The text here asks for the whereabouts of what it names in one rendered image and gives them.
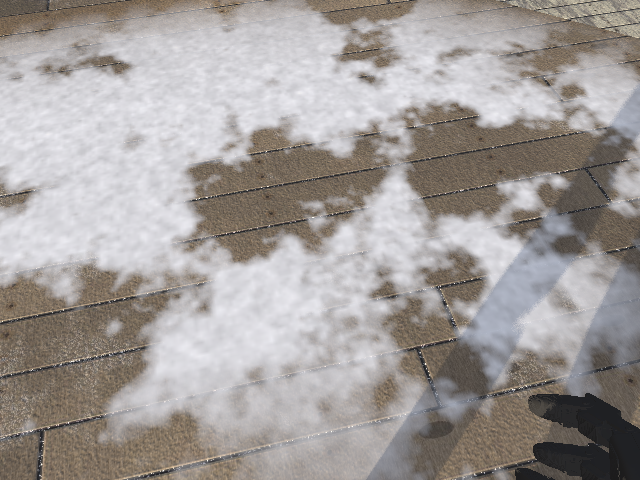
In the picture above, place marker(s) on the right robot hand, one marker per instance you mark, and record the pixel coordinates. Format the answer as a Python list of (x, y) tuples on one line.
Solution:
[(598, 421)]

